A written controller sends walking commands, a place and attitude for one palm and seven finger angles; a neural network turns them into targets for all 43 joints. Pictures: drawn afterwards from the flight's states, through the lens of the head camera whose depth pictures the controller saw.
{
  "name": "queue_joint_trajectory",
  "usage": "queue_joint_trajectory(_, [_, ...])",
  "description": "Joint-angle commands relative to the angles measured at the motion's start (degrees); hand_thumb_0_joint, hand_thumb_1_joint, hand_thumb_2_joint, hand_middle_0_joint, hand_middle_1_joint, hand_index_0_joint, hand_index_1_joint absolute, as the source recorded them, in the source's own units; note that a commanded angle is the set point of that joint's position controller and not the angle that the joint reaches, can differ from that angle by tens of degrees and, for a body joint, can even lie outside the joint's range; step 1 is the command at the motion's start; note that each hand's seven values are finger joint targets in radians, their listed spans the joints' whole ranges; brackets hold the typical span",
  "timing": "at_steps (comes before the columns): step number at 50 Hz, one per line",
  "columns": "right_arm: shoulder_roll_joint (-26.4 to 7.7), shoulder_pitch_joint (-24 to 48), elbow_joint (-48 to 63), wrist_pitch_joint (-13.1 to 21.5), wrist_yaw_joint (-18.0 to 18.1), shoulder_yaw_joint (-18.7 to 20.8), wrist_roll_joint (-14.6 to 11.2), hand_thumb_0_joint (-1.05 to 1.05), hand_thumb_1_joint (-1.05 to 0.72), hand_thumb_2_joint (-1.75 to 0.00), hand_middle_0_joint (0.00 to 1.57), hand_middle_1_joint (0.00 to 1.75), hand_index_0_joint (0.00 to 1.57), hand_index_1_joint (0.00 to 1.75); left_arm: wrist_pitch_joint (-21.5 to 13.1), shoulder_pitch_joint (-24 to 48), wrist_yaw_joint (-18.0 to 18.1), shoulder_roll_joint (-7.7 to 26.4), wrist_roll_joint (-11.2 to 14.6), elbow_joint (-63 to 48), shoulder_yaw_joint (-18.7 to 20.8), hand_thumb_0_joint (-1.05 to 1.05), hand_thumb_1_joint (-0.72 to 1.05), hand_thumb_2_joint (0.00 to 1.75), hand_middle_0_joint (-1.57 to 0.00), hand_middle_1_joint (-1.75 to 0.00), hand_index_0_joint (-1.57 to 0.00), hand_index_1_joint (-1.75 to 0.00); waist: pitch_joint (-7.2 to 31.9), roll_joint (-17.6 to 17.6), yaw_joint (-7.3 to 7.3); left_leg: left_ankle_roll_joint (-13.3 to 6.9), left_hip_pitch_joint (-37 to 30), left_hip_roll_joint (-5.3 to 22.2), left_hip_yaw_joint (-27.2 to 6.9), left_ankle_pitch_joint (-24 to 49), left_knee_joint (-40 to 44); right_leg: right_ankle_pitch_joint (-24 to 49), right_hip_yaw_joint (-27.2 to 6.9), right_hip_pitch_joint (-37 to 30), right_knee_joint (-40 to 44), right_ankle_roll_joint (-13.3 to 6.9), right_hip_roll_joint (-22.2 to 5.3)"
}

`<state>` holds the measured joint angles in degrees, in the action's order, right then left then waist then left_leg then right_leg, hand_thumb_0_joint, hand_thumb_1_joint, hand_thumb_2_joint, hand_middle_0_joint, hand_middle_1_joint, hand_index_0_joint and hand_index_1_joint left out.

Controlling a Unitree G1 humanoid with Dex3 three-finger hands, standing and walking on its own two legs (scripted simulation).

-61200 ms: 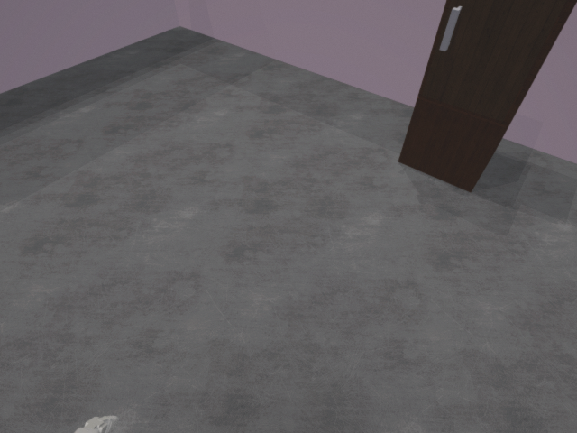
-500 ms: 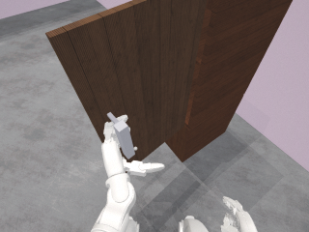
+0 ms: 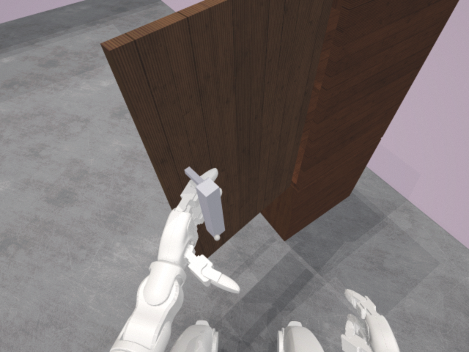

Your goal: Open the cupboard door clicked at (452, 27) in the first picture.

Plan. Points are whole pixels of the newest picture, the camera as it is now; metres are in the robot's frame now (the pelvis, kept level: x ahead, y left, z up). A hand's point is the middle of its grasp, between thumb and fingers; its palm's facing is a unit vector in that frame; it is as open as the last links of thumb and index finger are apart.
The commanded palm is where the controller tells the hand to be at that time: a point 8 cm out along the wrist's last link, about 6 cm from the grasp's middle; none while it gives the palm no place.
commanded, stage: slide the hand sideways off the handle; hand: left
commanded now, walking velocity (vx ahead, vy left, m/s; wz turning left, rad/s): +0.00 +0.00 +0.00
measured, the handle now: (204, 203) +0.36 +0.07 +0.05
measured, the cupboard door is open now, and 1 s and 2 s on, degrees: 98 98 98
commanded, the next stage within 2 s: draw the hand back to the body in 0.92 s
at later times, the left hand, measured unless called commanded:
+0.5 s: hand (198, 256) +0.26 +0.07 +0.04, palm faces -0.15 -0.99 -0.03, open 16.1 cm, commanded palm +0.24 +0.15 +0.04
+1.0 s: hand (156, 286) +0.22 +0.13 +0.04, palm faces -0.11 -0.99 -0.03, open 16.3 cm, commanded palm +0.20 +0.18 +0.04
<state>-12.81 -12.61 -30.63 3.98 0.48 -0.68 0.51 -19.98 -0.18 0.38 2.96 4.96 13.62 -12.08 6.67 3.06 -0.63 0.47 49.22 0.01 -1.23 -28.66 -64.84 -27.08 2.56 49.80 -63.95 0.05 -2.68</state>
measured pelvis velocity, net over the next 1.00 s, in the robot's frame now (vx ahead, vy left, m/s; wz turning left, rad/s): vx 0.02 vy -0.02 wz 0.00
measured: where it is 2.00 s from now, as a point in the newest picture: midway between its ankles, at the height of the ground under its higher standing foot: outside the picture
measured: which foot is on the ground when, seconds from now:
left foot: down 0.00-1.00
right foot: down 0.00-1.00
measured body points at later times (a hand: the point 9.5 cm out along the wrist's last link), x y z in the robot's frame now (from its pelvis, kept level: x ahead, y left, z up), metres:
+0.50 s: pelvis +0.02 -0.01 -0.01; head +0.09 -0.03 +0.44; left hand +0.27 +0.13 +0.05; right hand +0.21 -0.24 -0.10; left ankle +0.03 +0.12 -0.65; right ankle +0.04 -0.12 -0.65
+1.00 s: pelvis +0.02 -0.02 -0.02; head +0.08 -0.03 +0.42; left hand +0.22 +0.18 +0.05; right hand +0.21 -0.25 -0.10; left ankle +0.03 +0.12 -0.65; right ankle +0.04 -0.12 -0.65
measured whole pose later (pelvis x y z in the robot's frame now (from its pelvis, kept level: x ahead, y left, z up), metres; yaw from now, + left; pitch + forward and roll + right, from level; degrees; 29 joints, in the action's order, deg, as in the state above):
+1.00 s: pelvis +0.02 -0.02 -0.02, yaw +0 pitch +16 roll -1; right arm -13.4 -13.0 -25.7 5.9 2.8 0.6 -0.4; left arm -22.4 -29.3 -14.9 10.7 13.2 -9.0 2.4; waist 9.4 2.8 0.2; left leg 2.1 54.2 1.5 -3.3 -33.5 -72.0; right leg -31.8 4.4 54.4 -70.5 -1.3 -1.3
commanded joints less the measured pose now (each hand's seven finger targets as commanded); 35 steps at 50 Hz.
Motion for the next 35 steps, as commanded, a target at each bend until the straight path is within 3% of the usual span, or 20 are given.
queue_joint_trajectory(1, [-5.6,3.4,10.2,2.8,-0.4,2.5,0.3,0.0,-0.9,-0.9,0.2,0.3,0.2,0.3,-3.9,6.6,2.5,-2.2,-2.7,-15.3,0.3,0.0,-0.5,0.3,-0.15,-0.3,-0.15,-0.3,15.4,-6.4,-0.42,-0.6,-6.7,-1.2,-1.1,5.7,10.1,4.9,0.9,-7.2,8.5,-2.1,2.1])
queue_joint_trajectory(3, [-5.5,3.1,10.6,2.6,-0.8,2.6,0.4,0.0,-0.9,-0.9,0.2,0.3,0.2,0.3,-4.6,6.3,3.1,-2.5,-4.4,-17.0,-0.8,0.0,-0.5,0.3,-0.15,-0.3,-0.15,-0.3,14.9,-5.1,-0.78,-0.5,-6.5,-1.1,-1.0,5.4,9.5,4.7,0.7,-5.9,7.9,-2.1,2.1])
queue_joint_trajectory(4, [-5.4,3.0,11.0,2.5,-1.0,2.7,0.5,0.0,-0.9,-0.9,0.2,0.3,0.2,0.3,-4.6,3.9,3.2,-2.2,-4.7,-17.3,-0.6,0.0,-0.5,0.3,-0.15,-0.3,-0.15,-0.3,15.1,-5.2,-0.25,-0.5,-6.3,-1.1,-0.8,5.4,9.5,4.7,0.6,-6.5,7.9,-2.2,2.2])
queue_joint_trajectory(6, [-5.4,3.1,12.0,2.1,-1.1,2.7,0.4,0.0,-0.9,-0.9,0.2,0.3,0.2,0.3,-4.4,0.6,2.9,-1.0,-4.8,-18.9,0.3,0.0,-0.5,0.3,-0.15,-0.3,-0.15,-0.3,16.0,-5.0,0.49,-0.6,-6.2,-1.1,-0.5,6.3,9.4,5.5,0.4,-7.5,7.8,-2.3,2.3])
queue_joint_trajectory(10, [-5.5,2.8,13.2,1.3,-0.6,2.6,0.2,0.0,-0.9,-0.9,0.2,0.3,0.2,0.3,-3.2,-3.8,2.0,1.5,-4.0,-22.0,2.4,0.0,-0.5,0.3,-0.15,-0.3,-0.15,-0.3,16.0,-6.7,0.57,-0.8,-5.1,-1.2,-0.2,7.3,8.9,7.2,0.0,-9.5,8.1,-2.1,2.5])
queue_joint_trajectory(11, [-5.2,3.1,13.2,1.4,-0.5,2.6,0.2,0.0,-0.9,-0.9,0.2,0.3,0.2,0.3,-3.3,-3.4,1.8,1.3,-3.6,-23.9,2.4,0.0,-0.5,0.3,-0.15,-0.3,-0.15,-0.3,16.1,-5.1,0.41,-0.7,-5.6,-1.2,0.0,7.6,8.7,7.8,-0.1,-9.1,7.9,-2.0,2.4])
queue_joint_trajectory(16, [-4.9,2.5,13.5,1.9,0.2,2.4,0.0,0.0,-0.9,-0.9,0.2,0.3,0.2,0.3,-3.8,-9.0,0.0,2.3,-1.6,-27.4,3.9,0.0,-0.5,0.3,-0.15,-0.3,-0.15,-0.3,14.8,-6.1,-0.12,-0.8,-4.7,-1.3,0.0,8.8,7.5,10.0,-0.2,-9.8,8.0,-1.6,2.6])
queue_joint_trajectory(17, [-5.1,2.1,13.2,2.0,0.4,2.5,0.0,0.0,-0.9,-0.9,0.2,0.3,0.2,0.3,-3.9,-10.4,-0.4,3.7,-1.1,-27.1,5.6,0.0,-0.5,0.3,-0.15,-0.3,-0.15,-0.3,15.0,-6.7,-0.1,-0.8,-4.2,-1.4,0.1,8.7,7.1,10.5,-0.5,-10.2,8.0,-1.5,2.7])
queue_joint_trajectory(20, [-5.2,2.2,13.1,2.3,0.8,2.4,-0.1,0.0,-0.9,-0.9,0.2,0.3,0.2,0.3,-4.2,-10.8,-2.0,4.7,-0.7,-27.9,6.3,0.0,-0.5,0.3,-0.15,-0.3,-0.15,-0.3,14.1,-5.6,-0.6,-0.9,-3.3,-1.5,0.1,8.6,6.1,10.3,-0.9,-9.5,7.9,-1.5,2.7])
queue_joint_trajectory(25, [-5.2,1.9,13.5,2.6,1.2,2.7,-0.3,0.0,-0.9,-0.9,0.2,0.3,0.2,0.3,-4.1,-18.5,-4.7,8.3,1.8,-29.1,11.9,0.0,-0.5,0.3,-0.15,-0.3,-0.15,-0.3,16.5,-4.8,1.12,-0.7,-2.5,-1.8,0.7,11.5,5.1,14.4,-1.8,-12.6,7.4,-1.4,2.7])
queue_joint_trajectory(28, [-4.9,2.0,14.0,2.8,1.2,2.8,-0.6,0.0,-0.9,-0.9,0.2,0.3,0.2,0.3,-4.1,-22.1,-6.3,7.7,3.3,-31.1,12.1,0.0,-0.5,0.3,-0.15,-0.3,-0.15,-0.3,16.2,-4.4,0.86,-0.6,-2.6,-1.8,1.0,12.2,4.5,16.7,-2.1,-13.0,7.3,-1.0,2.5])
queue_joint_trajectory(30, [-5.1,1.6,13.8,2.8,1.5,3.0,-0.5,0.0,-0.9,-0.9,0.2,0.3,0.2,0.3,-4.2,-22.7,-7.1,9.0,3.8,-31.2,13.8,0.0,-0.5,0.3,-0.15,-0.3,-0.15,-0.3,16.5,-6.1,0.58,-0.6,-1.5,-1.7,0.7,12.8,3.8,17.6,-2.4,-13.6,7.0,-0.9,2.6])
queue_joint_trajectory(33, [-5.2,1.7,14.0,3.2,1.6,3.2,-0.6,0.0,-0.9,-0.9,0.2,0.3,0.2,0.3,-4.9,-24.0,-8.5,9.9,4.9,-32.6,14.9,0.0,-0.5,0.3,-0.15,-0.3,-0.15,-0.3,15.4,-5.0,0.19,-0.5,-0.5,-1.7,0.9,11.6,2.9,16.9,-3.0,-12.5,7.1,-0.5,2.3])
queue_joint_trajectory(35, [-5.4,1.8,13.6,3.3,2.0,3.4,-0.7,0.0,-0.9,-0.9,0.2,0.3,0.2,0.3,-5.3,-24.5,-9.5,11.4,5.5,-31.7,16.9,0.0,-0.5,0.3,-0.15,-0.3,-0.15,-0.3,14.9,-6.9,0.16,-0.5,0.8,-1.6,0.6,11.2,2.1,15.8,-3.6,-12.5,7.2,-0.5,2.4])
